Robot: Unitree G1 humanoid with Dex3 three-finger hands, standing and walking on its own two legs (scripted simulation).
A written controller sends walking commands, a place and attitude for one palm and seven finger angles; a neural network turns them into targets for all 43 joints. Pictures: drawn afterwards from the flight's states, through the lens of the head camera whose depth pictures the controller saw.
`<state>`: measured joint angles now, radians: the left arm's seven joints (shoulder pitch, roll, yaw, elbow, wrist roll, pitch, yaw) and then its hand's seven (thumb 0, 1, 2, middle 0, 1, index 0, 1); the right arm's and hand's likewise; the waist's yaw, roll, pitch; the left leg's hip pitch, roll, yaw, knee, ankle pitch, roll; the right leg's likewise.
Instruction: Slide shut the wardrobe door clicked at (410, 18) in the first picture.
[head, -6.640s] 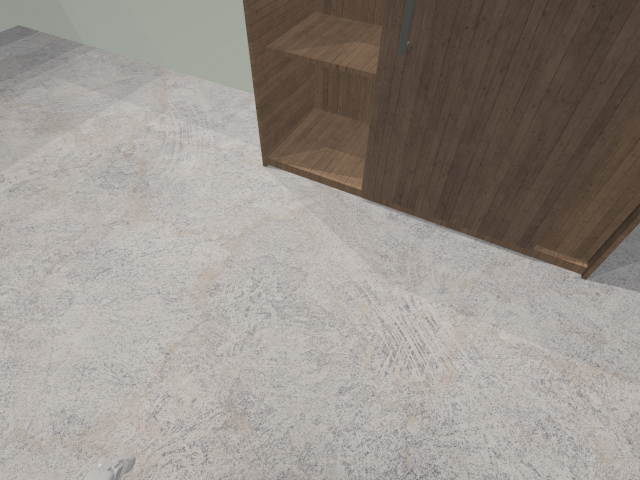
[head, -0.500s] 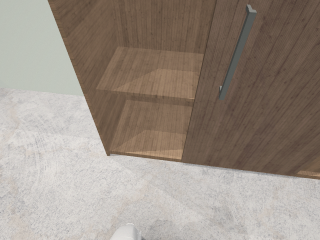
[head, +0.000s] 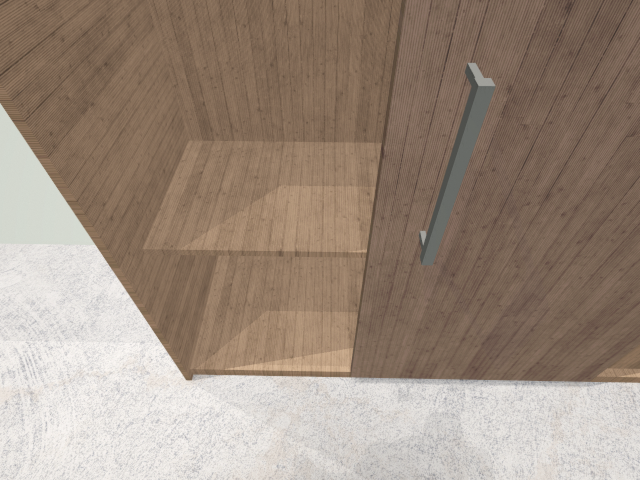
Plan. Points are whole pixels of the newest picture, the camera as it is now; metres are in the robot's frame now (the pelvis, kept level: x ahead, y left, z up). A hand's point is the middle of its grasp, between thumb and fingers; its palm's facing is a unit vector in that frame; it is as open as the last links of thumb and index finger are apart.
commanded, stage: come to a stop and stand still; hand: right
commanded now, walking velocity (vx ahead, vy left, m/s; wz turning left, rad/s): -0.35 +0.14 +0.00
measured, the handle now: (445, 181) +0.50 -0.17 +0.11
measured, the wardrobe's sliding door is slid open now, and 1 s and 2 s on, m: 0.51 0.51 0.51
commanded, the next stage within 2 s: look again from close up in 1.80 s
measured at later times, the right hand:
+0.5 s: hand out of the picture +0.09 -0.18 -0.17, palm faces -0.01 +0.96 -0.28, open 7.4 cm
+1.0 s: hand out of the picture +0.02 -0.12 -0.17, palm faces +0.00 +0.98 -0.20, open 7.3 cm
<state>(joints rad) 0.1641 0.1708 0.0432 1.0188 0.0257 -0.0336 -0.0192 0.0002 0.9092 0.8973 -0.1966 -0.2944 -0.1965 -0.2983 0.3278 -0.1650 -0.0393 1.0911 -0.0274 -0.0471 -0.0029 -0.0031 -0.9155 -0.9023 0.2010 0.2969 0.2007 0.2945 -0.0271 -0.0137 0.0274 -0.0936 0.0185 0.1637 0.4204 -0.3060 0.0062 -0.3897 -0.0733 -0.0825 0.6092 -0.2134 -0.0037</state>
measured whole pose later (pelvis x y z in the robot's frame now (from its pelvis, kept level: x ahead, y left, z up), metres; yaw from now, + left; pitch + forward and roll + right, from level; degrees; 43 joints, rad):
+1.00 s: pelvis +0.00 +0.06 +0.01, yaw +2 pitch -2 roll +0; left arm 0.31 0.11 0.01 1.16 0.02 0.01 0.03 0.00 0.91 0.90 -0.20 -0.30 -0.20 -0.30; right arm 0.25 -0.16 -0.01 1.12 -0.01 0.01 -0.02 0.00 -0.93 -0.90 0.20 0.30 0.20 0.29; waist 0.00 0.00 0.03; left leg -0.20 -0.02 0.07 0.39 -0.17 0.04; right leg -0.13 -0.02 -0.01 0.39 -0.23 0.02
